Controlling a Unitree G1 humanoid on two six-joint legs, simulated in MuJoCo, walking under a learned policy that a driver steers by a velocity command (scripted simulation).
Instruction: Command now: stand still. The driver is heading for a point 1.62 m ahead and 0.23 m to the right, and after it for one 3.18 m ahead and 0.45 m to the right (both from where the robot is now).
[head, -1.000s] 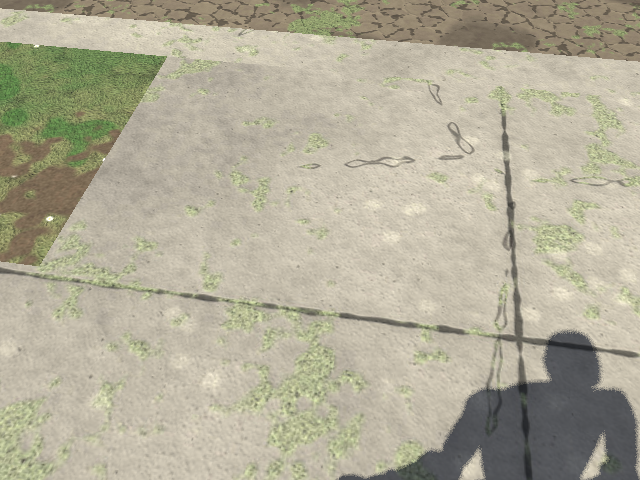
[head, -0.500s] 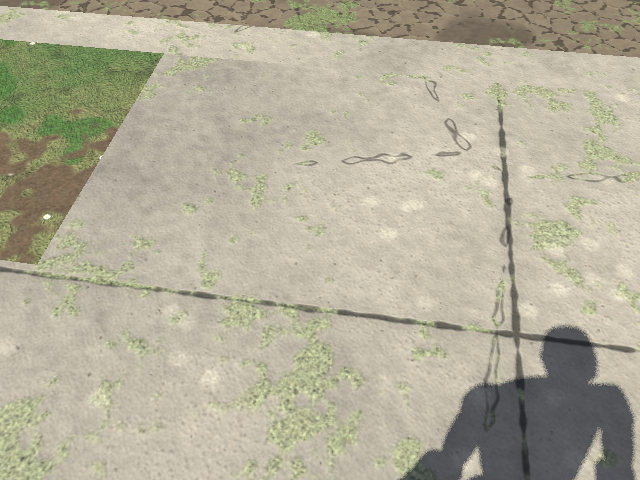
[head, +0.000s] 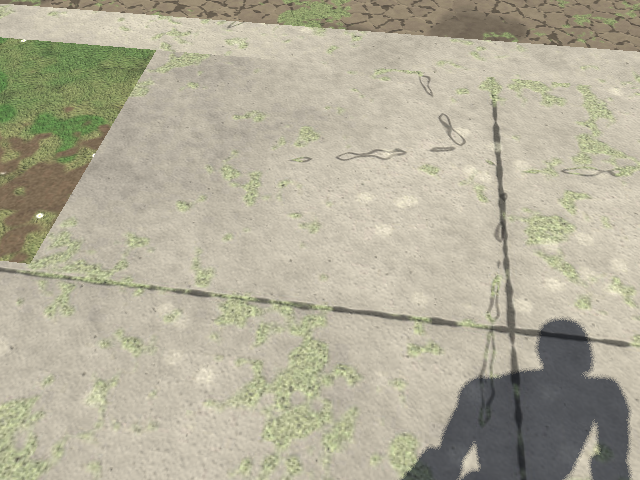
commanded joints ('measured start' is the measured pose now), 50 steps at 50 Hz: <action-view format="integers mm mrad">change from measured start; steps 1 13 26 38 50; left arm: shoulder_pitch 56 25 266 318 192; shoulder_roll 89 44 69 181 98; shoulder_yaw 12 8 7 34 41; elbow -16 -59 -50 -74 -173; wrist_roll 0 -14 -1 -13 -32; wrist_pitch -5 -60 -117 -93 -95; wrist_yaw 3 -14 -62 -22 -29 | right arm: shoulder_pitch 77 170 -93 -430 -141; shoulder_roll -84 -177 -146 -135 -130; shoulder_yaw -13 -49 -59 -32 -50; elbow -8 -5 -147 -304 -157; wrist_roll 0 30 27 32 -9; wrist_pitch -4 -30 -112 -102 -119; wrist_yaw -3 -5 45 85 80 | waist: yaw -1 -45 31 26 28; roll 4 156 -75 -92 66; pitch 27 133 75 108 -58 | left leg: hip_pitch -90 -97 -652 -425 -47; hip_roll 19 205 130 51 237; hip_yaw -12 -308 -14 67 -165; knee -106 -255 644 61 -347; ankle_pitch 110 -552 97 293 218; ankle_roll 16 181 82 74 227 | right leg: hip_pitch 44 -209 308 297 -280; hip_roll -1 52 -211 -233 -139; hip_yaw -7 -89 217 23 51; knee -68 176 -354 -355 721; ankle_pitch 108 -251 116 438 -35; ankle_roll -26 -63 -188 -177 -88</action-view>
